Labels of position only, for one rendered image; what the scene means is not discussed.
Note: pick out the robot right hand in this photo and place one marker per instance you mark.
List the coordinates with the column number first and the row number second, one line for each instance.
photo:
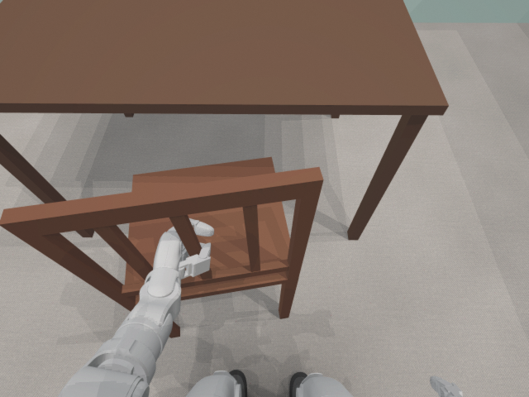
column 445, row 388

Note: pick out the left robot thigh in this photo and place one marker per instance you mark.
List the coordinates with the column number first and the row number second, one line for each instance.
column 216, row 386

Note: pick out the left robot upper arm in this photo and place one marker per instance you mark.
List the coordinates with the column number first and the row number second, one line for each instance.
column 97, row 382

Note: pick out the robot left hand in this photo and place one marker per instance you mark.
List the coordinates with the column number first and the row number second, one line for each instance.
column 171, row 252

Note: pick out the chair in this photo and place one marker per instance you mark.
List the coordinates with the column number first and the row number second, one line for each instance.
column 241, row 200

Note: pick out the robot left shin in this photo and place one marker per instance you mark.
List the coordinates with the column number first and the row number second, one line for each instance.
column 224, row 373

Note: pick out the robot left forearm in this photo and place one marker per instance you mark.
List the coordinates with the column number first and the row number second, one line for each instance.
column 139, row 341

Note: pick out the table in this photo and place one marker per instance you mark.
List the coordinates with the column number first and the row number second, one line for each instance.
column 316, row 57

